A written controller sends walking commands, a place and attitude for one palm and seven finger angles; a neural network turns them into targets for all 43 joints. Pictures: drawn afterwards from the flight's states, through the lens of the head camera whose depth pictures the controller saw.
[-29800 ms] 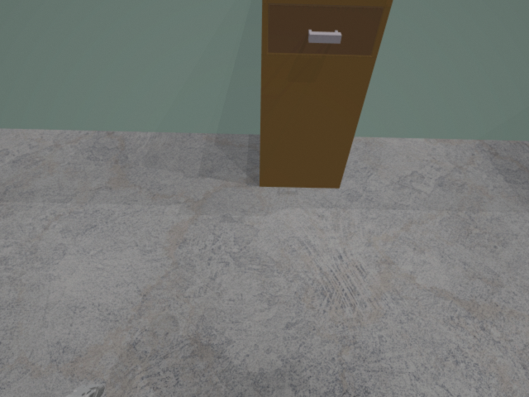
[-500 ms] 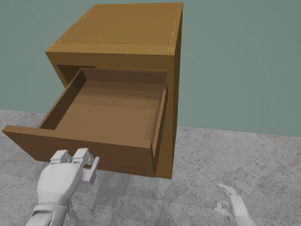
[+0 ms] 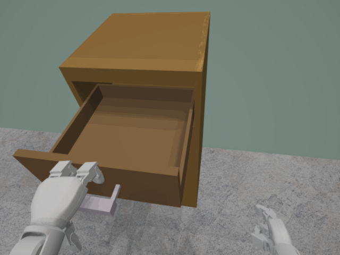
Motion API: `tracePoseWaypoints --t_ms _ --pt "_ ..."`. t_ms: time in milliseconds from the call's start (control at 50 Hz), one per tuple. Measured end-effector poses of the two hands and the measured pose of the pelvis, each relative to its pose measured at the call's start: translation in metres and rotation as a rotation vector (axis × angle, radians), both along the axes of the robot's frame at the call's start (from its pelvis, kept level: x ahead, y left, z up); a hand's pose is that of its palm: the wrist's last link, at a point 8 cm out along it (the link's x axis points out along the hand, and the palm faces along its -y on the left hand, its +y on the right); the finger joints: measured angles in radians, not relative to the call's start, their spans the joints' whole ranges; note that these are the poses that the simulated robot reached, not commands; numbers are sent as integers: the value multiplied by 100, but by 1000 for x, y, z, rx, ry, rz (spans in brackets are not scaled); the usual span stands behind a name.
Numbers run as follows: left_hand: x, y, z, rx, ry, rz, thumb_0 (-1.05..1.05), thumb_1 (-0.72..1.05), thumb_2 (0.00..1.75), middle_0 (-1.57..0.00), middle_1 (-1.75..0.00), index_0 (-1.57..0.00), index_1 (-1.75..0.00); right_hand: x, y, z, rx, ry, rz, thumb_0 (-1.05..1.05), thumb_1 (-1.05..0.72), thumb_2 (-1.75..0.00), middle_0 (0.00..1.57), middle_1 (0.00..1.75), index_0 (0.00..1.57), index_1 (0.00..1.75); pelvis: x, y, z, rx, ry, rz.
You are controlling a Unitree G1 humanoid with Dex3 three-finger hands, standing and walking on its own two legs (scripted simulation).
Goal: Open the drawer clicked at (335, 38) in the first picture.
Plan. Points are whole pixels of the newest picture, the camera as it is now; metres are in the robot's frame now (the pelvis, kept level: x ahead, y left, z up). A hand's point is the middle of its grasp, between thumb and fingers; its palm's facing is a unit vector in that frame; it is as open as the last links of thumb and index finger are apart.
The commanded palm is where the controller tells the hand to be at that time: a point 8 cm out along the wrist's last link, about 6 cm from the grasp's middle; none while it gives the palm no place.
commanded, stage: lift the hand off the handle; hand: left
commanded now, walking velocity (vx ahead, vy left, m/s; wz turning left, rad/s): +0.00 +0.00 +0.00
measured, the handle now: (95, 195) +0.22 +0.22 +0.03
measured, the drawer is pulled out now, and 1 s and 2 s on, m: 0.29 0.29 0.29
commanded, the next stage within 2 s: draw the hand back to the body in 0.68 s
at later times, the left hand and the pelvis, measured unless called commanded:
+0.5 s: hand (67, 160) +0.22 +0.22 +0.18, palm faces +0.21 -0.08 -0.97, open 13.6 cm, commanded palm +0.16 +0.22 +0.23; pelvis +0.00 +0.00 +0.01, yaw +0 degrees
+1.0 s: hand (52, 174) +0.19 +0.24 +0.18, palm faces +0.13 -0.04 -0.99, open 13.8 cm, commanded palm +0.14 +0.24 +0.24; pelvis +0.00 -0.01 +0.00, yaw +1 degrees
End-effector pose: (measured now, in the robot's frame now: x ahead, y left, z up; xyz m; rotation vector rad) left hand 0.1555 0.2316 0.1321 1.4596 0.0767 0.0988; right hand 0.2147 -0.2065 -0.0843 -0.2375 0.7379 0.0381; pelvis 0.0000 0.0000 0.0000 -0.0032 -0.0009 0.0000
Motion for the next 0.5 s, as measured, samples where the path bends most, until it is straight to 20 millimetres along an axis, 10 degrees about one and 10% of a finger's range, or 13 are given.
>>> tracePoseWaypoints --t_ms 500 --pt "31 -5 95 30 -197 -7 0 -49 30 -35 -121 -36 -122 28 34 16 122 -34 74 1 -90 -90 20 30 20 30 3 1 8 8 -38 8"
